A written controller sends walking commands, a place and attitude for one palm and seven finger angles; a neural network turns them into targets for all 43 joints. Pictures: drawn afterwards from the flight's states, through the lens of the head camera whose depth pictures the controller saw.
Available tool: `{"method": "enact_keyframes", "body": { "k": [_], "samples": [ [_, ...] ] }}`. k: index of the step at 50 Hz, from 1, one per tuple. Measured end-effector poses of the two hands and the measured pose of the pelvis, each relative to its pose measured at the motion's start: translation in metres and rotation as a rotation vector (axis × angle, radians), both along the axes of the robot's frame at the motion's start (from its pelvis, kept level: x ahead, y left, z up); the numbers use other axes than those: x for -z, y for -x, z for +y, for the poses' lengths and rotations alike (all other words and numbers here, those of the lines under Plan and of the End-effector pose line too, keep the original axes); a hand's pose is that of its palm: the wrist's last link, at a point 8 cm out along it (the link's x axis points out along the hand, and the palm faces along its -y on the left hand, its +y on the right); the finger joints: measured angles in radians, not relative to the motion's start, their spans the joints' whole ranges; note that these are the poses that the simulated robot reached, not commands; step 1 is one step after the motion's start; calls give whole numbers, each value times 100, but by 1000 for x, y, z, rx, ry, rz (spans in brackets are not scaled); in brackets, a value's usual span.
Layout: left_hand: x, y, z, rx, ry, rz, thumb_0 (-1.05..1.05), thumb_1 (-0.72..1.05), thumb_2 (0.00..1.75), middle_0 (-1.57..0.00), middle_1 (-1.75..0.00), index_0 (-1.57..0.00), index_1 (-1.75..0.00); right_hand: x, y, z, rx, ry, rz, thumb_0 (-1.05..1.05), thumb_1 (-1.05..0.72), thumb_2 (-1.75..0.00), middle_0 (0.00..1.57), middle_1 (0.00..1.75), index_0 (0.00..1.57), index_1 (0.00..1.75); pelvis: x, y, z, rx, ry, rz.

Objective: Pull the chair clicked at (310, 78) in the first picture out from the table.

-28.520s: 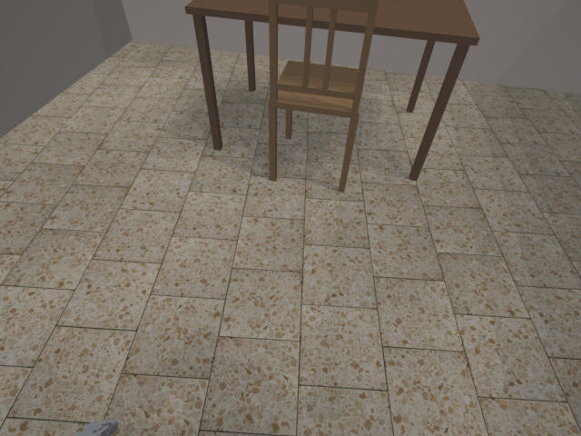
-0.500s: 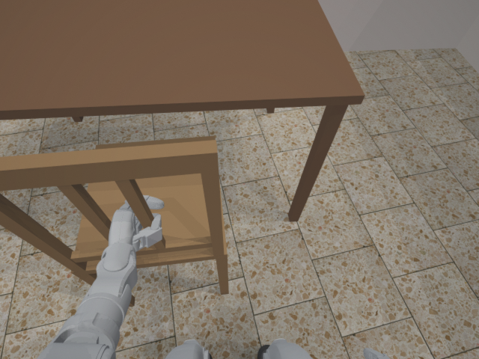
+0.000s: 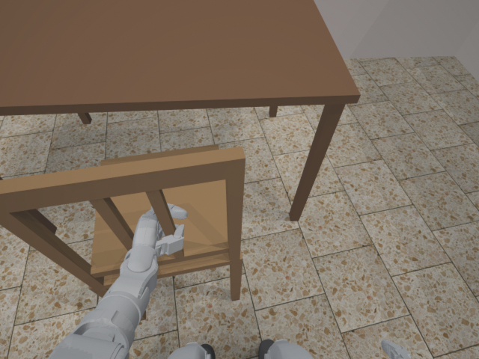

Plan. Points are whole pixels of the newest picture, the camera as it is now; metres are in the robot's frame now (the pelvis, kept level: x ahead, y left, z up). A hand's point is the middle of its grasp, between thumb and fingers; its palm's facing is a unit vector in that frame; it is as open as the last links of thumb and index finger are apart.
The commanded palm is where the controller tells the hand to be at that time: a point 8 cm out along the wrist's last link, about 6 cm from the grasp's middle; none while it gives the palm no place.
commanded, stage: step backward, pulling the chair out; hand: left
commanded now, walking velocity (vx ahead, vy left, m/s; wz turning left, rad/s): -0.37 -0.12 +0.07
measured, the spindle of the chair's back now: (124, 234) +0.35 +0.23 -0.06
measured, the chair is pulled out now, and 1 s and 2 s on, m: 0.17 0.19 0.34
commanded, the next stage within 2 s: none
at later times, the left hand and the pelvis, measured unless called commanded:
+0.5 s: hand (177, 242) +0.33 +0.12 -0.06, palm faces +0.01 -0.98 -0.21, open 5.4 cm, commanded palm +0.32 +0.17 -0.06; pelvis -0.01 -0.01 -0.01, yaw +0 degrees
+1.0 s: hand (176, 245) +0.33 +0.12 -0.06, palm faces +0.02 -0.98 -0.19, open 5.4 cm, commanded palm +0.32 +0.17 -0.06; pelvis -0.02 -0.01 +0.00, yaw +0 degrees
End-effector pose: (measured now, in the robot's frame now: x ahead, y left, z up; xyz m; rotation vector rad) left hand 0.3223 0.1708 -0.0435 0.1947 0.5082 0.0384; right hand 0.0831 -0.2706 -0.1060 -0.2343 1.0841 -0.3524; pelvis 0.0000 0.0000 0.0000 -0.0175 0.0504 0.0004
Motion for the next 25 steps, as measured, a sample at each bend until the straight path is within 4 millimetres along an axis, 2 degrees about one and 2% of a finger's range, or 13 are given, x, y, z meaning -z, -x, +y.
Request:
{"method": "enact_keyframes", "body": {
  "k": [5, 10, 15, 21, 25],
  "samples": [
    [0, 4, 1, -4, -2, 0, 2, 68, 77, -25, -116, -50, -145, 10, -2, 18, -22, -55, -23, 1, -91, -90, 20, 30, 21, 30, 3, 3, -3, 18, -19, -23],
    [0, 7, 0, -37, -8, 0, 2, 66, 79, -27, -114, -50, -145, 24, -5, 23, -42, -106, -35, 1, -90, -90, 20, 30, 21, 30, 9, 5, -12, 14, -21, -33],
    [0, 9, -2, -64, -15, -1, 3, 65, 81, -29, -113, -50, -145, 25, 0, 13, -49, -109, -11, 1, -90, -90, 20, 30, 21, 30, 7, 8, -17, -2, -29, -19],
    [0, 8, 0, -26, -20, -6, 2, 65, 81, -28, -116, -50, -145, 20, 10, -6, -47, -28, 25, 1, -90, -90, 20, 30, 21, 30, 7, 9, -10, -18, -9, -4],
    [0, 7, 0, -22, -17, -6, 2, 65, 80, -27, -117, -50, -145, 12, 9, -9, -39, -4, 11, 1, -91, -90, 20, 30, 21, 30, 6, 11, -9, -7, -12, -10]
  ]
}}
